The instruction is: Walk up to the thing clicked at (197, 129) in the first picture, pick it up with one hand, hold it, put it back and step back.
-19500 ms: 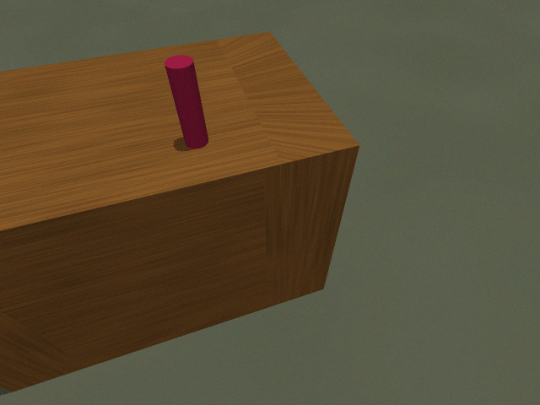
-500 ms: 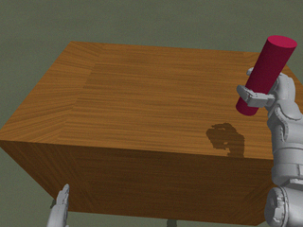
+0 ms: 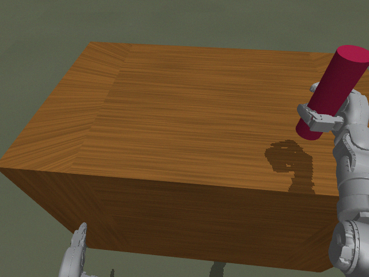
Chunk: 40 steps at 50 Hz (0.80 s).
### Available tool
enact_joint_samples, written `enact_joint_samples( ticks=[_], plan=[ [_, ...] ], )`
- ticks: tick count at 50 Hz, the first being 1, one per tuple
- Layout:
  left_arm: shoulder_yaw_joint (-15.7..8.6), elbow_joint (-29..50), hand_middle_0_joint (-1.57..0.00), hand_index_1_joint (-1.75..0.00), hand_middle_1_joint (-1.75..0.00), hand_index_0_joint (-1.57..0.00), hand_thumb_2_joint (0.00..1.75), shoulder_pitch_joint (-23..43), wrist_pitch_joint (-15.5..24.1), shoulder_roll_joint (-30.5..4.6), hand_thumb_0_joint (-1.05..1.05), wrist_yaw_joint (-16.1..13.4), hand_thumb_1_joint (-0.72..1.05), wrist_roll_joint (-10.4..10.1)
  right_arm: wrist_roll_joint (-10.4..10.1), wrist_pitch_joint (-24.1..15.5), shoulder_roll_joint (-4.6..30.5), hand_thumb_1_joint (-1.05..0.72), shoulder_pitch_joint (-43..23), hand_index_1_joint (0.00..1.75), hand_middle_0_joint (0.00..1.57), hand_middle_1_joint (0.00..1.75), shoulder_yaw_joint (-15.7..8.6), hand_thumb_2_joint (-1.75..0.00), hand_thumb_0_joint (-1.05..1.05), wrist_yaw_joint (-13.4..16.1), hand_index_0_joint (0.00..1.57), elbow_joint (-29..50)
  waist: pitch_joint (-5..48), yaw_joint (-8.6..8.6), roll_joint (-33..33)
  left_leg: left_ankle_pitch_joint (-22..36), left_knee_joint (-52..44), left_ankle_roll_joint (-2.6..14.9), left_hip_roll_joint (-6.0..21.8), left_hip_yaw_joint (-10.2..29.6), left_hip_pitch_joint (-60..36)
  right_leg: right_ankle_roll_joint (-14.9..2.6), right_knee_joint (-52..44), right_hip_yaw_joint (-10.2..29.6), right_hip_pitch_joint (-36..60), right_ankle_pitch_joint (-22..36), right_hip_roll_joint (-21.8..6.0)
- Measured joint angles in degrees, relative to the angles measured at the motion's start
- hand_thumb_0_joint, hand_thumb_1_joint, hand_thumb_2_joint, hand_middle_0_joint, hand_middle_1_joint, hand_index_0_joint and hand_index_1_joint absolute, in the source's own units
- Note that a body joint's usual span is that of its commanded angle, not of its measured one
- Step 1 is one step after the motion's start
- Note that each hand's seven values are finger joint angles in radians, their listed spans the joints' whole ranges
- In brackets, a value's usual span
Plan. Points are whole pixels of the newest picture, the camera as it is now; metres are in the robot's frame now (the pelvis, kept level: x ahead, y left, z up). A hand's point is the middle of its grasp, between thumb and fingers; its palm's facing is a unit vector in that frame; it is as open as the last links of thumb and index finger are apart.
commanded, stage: crouch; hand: right
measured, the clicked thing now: (327, 98) +0.44 -0.23 +0.18
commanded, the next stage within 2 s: lower in 0.10 s
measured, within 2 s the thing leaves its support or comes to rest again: rests again in 1.12 s
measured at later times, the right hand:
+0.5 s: hand (310, 120) +0.45 -0.24 +0.11, palm faces +0.23 +0.97 +0.01, open 7.9 cm
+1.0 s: hand (305, 129) +0.46 -0.24 +0.07, palm faces +0.24 +0.97 +0.02, open 7.9 cm
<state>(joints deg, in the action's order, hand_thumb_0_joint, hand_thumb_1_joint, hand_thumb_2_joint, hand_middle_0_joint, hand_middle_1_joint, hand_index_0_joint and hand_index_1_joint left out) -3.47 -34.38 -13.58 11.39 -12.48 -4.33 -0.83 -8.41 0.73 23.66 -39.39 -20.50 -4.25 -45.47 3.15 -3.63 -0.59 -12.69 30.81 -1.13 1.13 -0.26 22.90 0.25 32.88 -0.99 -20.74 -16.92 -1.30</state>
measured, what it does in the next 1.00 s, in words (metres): stands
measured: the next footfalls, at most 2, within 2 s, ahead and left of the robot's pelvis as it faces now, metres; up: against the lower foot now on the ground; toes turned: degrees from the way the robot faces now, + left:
none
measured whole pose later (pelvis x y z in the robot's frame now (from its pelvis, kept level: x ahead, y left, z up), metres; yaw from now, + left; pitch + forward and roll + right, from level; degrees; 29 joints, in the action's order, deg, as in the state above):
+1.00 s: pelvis +0.00 +0.00 -0.02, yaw +0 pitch +12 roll +1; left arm -1.0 -23.7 -15.6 8.0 -12.3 -2.7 0.2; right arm -7.2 -14.7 26.7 -40.3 -24.2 -5.6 -58.7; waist 4.9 -7.2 0.8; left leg -16.7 40.6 -1.2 0.5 -0.6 35.9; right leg 0.2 44.5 -0.4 -34.5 -22.0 -2.1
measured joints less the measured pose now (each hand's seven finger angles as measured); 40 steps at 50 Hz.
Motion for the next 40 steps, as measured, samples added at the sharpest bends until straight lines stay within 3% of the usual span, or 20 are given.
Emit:
enact_joint_samples(
  ticks=[40],
  plan=[
    [2.0,6.4,-0.06,-0.06,-0.04,-0.05,0.07,-0.6,-3.3,-0.2,-0.01,1.0,-0.55,0.7,0.8,-13.6,2.3,0.19,-0.8,1.18,0.81,1.17,-2.6,-1.16,-0.02,-0.8,0.85,-11.5,1.0,-2.94,1.2,-2.8,6.9,-0.16,-0.7,-0.2,10.1,-0.13,8.9,0.4,-11.0,-4.0,-0.8]
  ],
)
